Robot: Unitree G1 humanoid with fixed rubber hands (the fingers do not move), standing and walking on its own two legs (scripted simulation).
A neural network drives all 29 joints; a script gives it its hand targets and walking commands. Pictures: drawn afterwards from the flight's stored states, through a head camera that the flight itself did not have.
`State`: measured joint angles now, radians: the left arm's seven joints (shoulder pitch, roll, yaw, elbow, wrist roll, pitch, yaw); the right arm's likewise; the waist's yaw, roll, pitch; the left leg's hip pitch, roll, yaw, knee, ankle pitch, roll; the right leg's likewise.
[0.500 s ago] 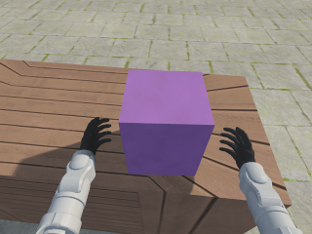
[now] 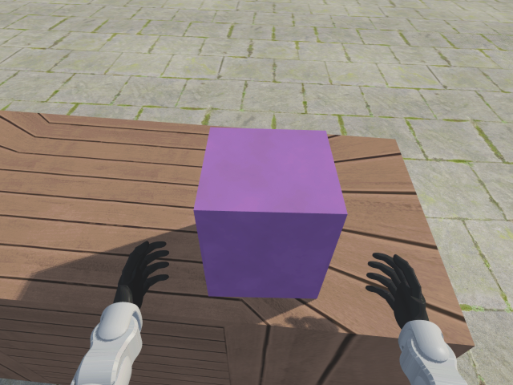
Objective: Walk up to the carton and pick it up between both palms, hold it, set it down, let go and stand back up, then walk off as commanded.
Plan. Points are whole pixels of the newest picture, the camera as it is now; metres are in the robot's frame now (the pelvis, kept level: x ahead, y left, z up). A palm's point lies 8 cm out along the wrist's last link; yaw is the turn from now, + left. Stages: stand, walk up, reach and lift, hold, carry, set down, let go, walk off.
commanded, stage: set down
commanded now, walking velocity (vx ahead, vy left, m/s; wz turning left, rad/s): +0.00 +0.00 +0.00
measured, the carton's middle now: (265, 215) +0.43 +0.02 +0.03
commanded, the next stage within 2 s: let go in 2.00 s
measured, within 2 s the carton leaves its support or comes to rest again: neither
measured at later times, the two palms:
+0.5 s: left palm (110, 351) +0.19 +0.23 +0.01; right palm (415, 365) +0.19 -0.20 +0.00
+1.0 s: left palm (116, 364) +0.18 +0.23 -0.02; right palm out of the picture +0.17 -0.20 -0.02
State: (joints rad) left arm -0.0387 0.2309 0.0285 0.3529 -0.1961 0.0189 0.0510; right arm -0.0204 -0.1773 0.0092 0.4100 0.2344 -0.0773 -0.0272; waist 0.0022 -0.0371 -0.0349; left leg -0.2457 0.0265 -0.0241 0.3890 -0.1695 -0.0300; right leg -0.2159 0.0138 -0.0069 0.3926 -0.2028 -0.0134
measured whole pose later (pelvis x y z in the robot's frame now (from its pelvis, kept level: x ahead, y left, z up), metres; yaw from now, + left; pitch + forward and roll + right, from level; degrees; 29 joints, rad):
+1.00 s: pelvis +0.02 +0.01 +0.00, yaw -2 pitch -5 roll +0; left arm 0.36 0.24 -0.06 0.18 -0.17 -0.02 0.08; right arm 0.38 -0.16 -0.01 0.28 0.16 -0.13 0.02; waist 0.05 -0.01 0.05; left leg -0.07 0.03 0.02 0.36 -0.21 -0.02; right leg -0.04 0.02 0.04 0.34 -0.22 0.00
